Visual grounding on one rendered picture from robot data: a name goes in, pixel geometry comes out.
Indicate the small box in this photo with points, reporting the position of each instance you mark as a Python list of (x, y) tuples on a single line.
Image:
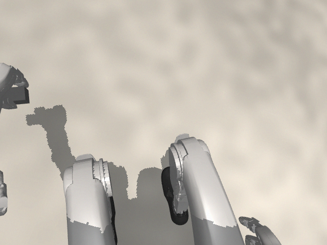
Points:
[(19, 95)]

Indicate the right robot foot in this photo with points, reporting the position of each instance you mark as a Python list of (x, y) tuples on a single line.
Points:
[(179, 219)]

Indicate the left robot hand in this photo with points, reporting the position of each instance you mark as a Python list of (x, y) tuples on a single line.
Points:
[(10, 76)]

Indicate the right robot hand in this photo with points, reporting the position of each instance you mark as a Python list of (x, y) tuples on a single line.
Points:
[(264, 235)]

